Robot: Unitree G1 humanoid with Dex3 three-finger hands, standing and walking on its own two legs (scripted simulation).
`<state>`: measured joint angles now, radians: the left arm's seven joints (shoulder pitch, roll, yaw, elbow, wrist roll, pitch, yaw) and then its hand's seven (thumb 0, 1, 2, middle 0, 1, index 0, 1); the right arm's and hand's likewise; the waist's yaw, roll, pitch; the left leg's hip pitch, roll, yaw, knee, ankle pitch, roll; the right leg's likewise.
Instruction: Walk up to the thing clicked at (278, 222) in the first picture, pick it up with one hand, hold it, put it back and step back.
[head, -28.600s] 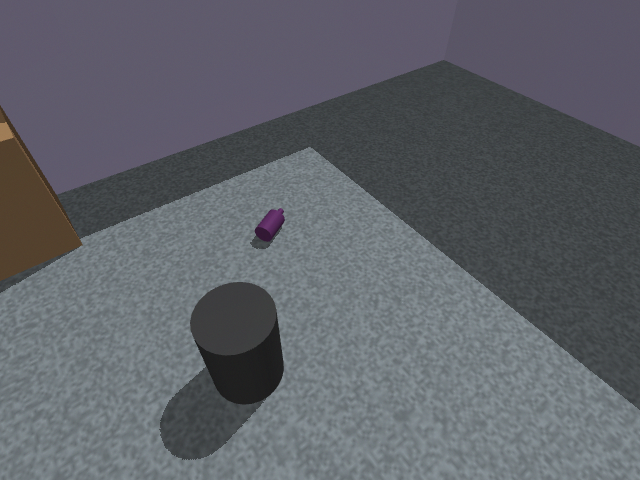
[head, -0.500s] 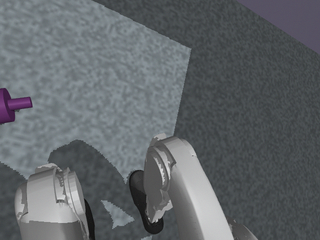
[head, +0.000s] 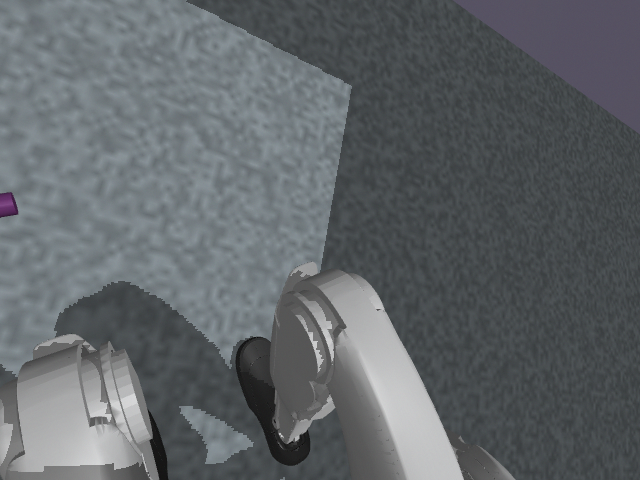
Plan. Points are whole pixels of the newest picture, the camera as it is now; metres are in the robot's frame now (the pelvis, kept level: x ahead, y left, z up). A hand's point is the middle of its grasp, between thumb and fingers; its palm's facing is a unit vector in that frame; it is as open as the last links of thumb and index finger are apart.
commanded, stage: rest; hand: left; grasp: from above
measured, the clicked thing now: out of the picture +0.46 +0.30 -0.26
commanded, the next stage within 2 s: open in 0.36 s
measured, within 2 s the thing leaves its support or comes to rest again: rests again in 0.92 s
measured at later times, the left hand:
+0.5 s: hand out of the picture +0.45 +0.32 -0.24, palm faces -0.46 -0.13 -0.88, open 10.8 cm
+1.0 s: hand out of the picture +0.46 +0.31 -0.24, palm faces -0.44 -0.13 -0.89, open 11.9 cm
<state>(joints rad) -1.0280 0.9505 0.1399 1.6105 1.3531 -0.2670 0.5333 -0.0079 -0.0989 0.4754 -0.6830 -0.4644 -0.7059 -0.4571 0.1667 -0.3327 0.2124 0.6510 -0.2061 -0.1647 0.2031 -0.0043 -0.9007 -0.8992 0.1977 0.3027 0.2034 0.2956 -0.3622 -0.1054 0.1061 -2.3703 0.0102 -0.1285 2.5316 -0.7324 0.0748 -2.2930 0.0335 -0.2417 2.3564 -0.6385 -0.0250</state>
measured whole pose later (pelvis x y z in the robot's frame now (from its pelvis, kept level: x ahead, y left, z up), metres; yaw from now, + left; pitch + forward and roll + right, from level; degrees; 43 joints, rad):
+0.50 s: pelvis +0.00 +0.00 +0.00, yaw -1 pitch +30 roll -14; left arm -1.07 1.01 0.10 1.69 1.34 -0.29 0.55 -0.01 -0.09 0.42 -0.71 -0.42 -0.74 -0.41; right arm 0.14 -0.35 0.27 0.62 -0.21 -0.20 0.22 0.00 -0.91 -0.90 0.20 0.30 0.20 0.30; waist -0.38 -0.12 0.14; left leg -2.35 0.02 -0.15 2.54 -0.73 0.07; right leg -2.27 0.04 -0.26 2.34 -0.62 -0.02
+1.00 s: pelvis -0.01 +0.00 +0.00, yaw -2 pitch +29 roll -15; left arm -1.10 1.03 0.08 1.71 1.33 -0.26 0.57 0.00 -0.18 0.72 -0.40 -0.71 -0.41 -0.71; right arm 0.14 -0.35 0.30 0.62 -0.21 -0.22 0.23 0.00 -0.90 -0.90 0.20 0.30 0.20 0.30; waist -0.39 -0.13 0.13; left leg -2.35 0.02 -0.16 2.54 -0.72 0.07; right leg -2.27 0.05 -0.27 2.33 -0.61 -0.02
